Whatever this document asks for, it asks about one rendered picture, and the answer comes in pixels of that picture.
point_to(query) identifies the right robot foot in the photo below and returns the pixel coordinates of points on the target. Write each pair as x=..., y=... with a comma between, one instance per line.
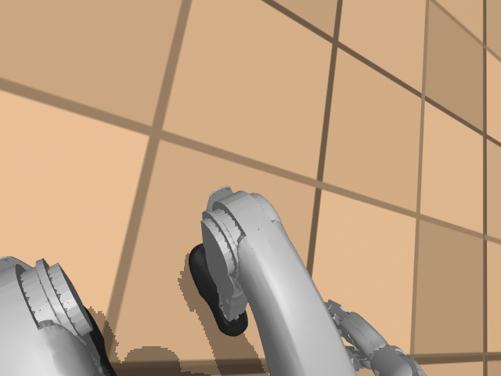
x=208, y=291

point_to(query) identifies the right robot arm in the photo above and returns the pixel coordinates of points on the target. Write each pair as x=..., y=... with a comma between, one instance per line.
x=392, y=361

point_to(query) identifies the left robot foot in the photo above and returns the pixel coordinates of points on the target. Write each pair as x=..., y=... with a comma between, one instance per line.
x=100, y=346

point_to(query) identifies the right robot hand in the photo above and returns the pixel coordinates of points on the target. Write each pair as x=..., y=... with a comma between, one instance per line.
x=358, y=332

